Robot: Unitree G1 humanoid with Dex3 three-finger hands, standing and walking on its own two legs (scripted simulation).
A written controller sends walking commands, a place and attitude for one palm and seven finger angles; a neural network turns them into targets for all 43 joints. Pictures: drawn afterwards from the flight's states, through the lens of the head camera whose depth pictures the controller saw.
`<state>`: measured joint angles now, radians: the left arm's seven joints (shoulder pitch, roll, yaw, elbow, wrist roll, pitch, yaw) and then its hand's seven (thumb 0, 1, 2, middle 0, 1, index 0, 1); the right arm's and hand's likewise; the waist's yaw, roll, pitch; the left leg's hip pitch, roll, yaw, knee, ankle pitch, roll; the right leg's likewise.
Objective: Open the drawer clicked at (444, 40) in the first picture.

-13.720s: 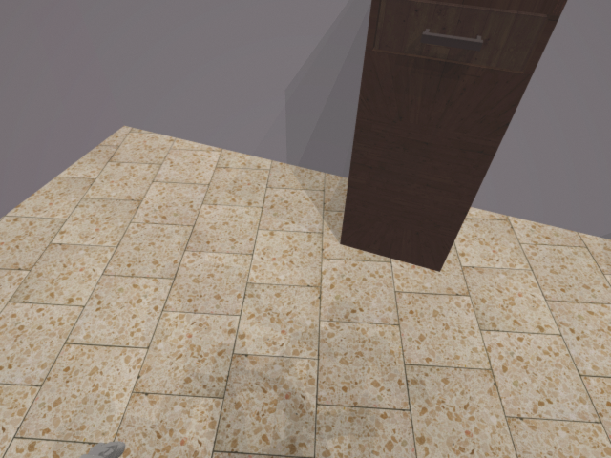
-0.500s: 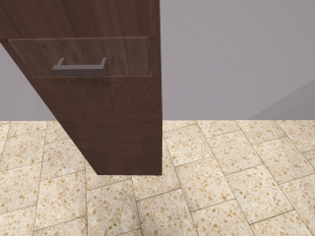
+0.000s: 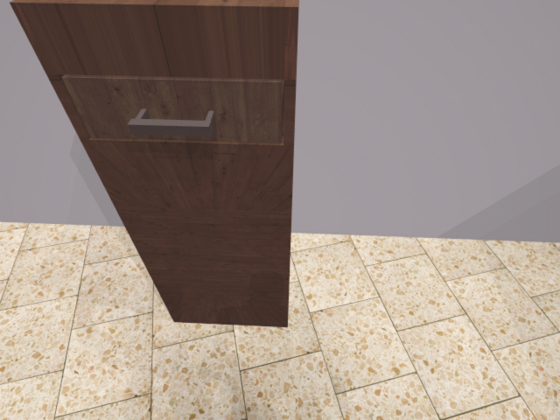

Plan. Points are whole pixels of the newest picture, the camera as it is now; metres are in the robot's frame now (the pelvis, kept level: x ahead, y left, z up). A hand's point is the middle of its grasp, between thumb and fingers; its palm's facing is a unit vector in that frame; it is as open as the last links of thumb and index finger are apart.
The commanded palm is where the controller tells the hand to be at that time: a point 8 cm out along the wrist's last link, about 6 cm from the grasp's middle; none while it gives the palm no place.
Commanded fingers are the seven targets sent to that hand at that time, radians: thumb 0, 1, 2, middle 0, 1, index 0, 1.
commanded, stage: raise the hand with hooked fingers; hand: left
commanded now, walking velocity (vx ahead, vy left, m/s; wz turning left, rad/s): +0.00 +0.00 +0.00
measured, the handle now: (173, 121) +0.56 +0.25 +0.14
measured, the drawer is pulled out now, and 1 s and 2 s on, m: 0.00 0.00 0.00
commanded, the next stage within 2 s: move the hooked fingers above the handle in 1.94 s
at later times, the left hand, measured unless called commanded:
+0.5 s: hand (121, 367) +0.18 +0.24 +0.00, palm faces +0.09 -0.09 -0.99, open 9.5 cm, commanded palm +0.17 +0.23 +0.07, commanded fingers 0.00 0.20 0.60 -0.25 -0.75 -0.25 -0.75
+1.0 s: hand (106, 242) +0.29 +0.26 +0.13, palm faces +0.18 -0.10 -0.98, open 12.4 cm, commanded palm +0.25 +0.25 +0.19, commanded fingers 0.00 -0.38 0.35 -0.29 -1.12 -0.29 -1.12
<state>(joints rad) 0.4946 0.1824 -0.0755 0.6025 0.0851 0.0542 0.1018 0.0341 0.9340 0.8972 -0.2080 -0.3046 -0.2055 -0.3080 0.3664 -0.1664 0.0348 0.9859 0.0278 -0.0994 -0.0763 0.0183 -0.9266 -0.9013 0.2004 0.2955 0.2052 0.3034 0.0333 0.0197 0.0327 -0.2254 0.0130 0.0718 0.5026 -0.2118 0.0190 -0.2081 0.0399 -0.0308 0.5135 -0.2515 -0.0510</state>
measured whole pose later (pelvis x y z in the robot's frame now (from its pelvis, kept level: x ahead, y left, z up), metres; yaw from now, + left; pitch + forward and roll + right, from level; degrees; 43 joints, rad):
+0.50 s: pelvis -0.01 +0.01 -0.02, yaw +0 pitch +1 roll +1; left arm 0.38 0.35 -0.15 -0.07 1.07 0.10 0.40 0.00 0.41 0.69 -0.26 -0.61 -0.26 -0.61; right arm 0.03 -0.24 -0.01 0.51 -0.06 0.12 0.02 0.01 -0.91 -0.90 0.20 0.30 0.20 0.30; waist 0.14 0.03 -0.06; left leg -0.43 -0.04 0.03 0.73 -0.32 0.04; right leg -0.42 0.05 0.01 0.75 -0.36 -0.05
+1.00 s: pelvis +0.03 +0.02 +0.00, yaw +0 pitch -1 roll +0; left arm 0.13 0.48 -0.04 -0.27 0.88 0.17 0.07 0.00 -0.16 0.45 -0.30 -0.98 -0.30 -0.99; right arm 0.11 -0.28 0.01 0.63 0.00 0.16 0.00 0.02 -0.91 -0.90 0.20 0.30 0.20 0.30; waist 0.10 0.10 -0.01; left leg -0.20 -0.06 0.02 0.48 -0.26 0.06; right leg -0.19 0.03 0.02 0.50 -0.30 -0.02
